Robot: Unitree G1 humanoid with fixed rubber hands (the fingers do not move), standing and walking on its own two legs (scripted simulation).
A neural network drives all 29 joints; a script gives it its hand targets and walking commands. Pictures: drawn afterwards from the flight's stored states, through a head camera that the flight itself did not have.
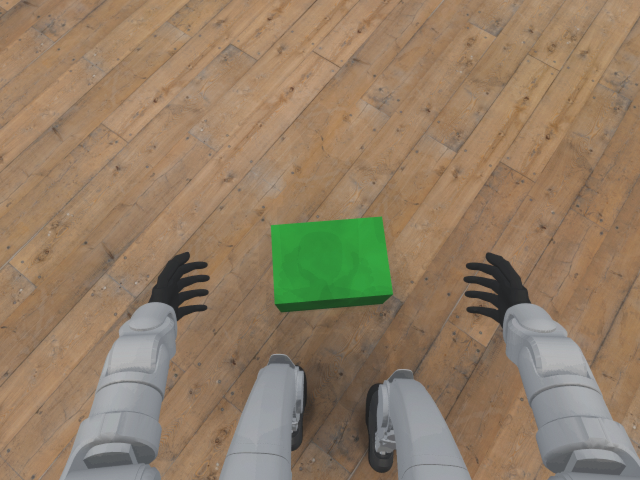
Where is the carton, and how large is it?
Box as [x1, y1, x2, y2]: [271, 217, 392, 311]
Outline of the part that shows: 381,217 271,225 274,300 276,306 280,311 382,303 392,294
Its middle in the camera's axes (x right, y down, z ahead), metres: +0.03 +0.07 +1.04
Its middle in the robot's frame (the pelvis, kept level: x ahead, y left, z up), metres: +0.49 +0.03 -0.60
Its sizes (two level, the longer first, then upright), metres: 0.288 0.203 0.164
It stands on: the floor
